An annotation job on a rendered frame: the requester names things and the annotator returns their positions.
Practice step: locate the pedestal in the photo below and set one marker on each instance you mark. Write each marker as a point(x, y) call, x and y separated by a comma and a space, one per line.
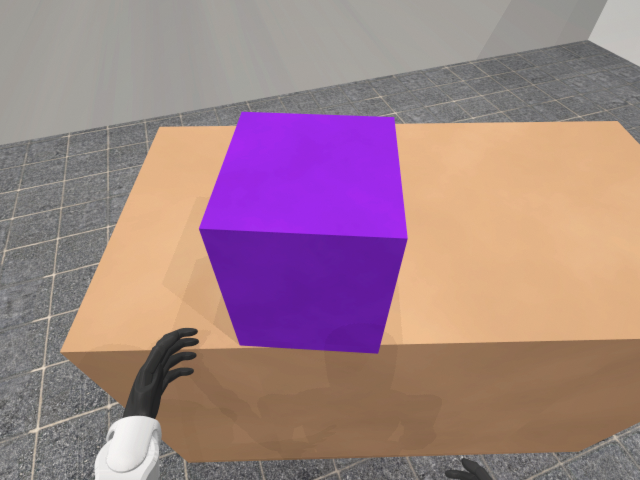
point(514, 325)

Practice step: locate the robot left hand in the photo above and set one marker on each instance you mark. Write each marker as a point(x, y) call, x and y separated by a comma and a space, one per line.
point(154, 376)

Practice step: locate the robot right hand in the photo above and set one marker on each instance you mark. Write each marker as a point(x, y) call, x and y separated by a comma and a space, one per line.
point(476, 472)

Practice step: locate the robot left forearm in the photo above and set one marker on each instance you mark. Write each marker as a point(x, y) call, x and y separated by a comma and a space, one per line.
point(131, 451)

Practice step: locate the carton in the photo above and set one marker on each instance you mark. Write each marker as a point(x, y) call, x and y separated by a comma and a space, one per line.
point(305, 230)

